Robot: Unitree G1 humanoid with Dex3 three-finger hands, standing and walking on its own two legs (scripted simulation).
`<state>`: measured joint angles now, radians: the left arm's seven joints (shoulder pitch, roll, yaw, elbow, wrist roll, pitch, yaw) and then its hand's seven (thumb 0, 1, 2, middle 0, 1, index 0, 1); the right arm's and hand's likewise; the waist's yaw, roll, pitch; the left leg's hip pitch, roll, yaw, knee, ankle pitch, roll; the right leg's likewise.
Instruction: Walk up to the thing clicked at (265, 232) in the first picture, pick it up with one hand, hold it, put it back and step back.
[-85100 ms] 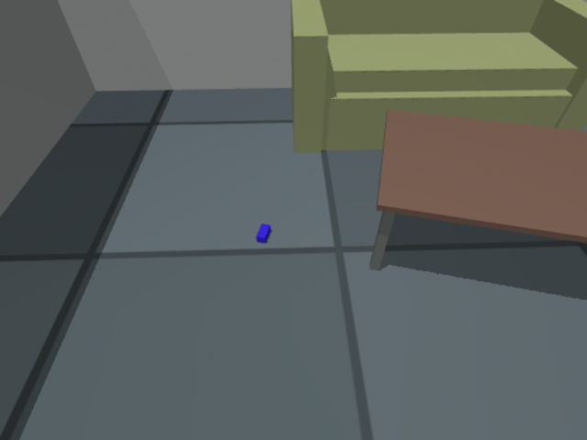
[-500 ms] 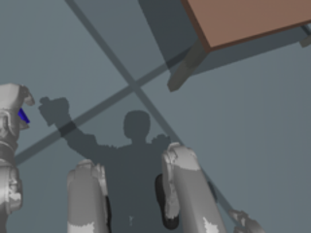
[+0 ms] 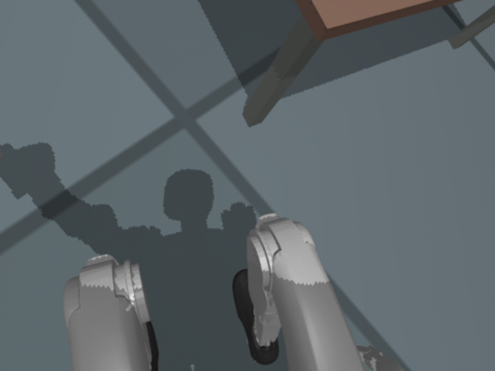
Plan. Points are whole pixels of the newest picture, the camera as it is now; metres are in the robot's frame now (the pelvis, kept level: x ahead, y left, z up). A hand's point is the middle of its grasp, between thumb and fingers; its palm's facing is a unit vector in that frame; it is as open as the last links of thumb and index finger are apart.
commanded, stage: crouch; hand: left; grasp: from above
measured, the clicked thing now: out of the picture +0.49 +0.35 -0.19
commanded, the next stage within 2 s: lower in 0.20 s
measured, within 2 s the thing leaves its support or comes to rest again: rests again in 1.54 s
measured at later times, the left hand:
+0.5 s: hand out of the picture +0.48 +0.33 -0.20, palm faces -0.46 -0.12 -0.88, open 7.6 cm
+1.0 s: hand out of the picture +0.49 +0.33 -0.25, palm faces -0.44 -0.13 -0.89, open 7.4 cm
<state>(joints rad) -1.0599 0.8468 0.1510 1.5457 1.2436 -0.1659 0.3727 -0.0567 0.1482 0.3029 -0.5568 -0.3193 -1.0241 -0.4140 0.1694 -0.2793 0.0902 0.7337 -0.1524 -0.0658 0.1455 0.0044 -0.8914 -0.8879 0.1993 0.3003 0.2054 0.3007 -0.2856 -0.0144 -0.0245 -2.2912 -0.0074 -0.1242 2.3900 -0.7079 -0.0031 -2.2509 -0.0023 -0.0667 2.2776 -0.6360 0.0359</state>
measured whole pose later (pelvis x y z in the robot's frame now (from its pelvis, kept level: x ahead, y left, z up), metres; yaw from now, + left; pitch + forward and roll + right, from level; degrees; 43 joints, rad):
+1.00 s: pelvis +0.00 +0.01 -0.03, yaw -5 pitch +31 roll -13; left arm -1.12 1.05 0.17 1.67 1.29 -0.20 0.47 -0.05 0.14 0.33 -0.57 -0.28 -1.09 -0.43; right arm 0.14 -0.33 0.25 0.64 -0.22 -0.11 0.17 0.00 -0.89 -0.89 0.20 0.30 0.21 0.30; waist -0.37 -0.10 0.12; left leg -2.36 -0.01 -0.20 2.53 -0.73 0.01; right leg -2.28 0.02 -0.13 2.34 -0.63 0.06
